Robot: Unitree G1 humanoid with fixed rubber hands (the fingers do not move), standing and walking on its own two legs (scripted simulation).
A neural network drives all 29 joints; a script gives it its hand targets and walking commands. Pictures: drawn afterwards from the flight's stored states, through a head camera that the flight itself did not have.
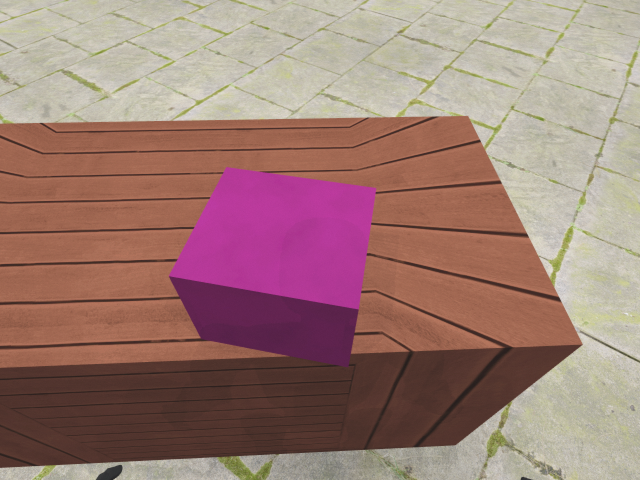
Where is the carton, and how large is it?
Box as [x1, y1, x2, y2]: [169, 167, 375, 366]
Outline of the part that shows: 226,167 169,274 169,277 200,337 208,340 348,366 358,310 375,188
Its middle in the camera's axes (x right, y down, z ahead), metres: -0.05 +0.04 +0.57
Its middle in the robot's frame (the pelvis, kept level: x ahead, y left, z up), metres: +0.40 +0.04 +0.00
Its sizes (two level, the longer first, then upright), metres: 0.226 0.200 0.172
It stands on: a pedestal, 0.69 m high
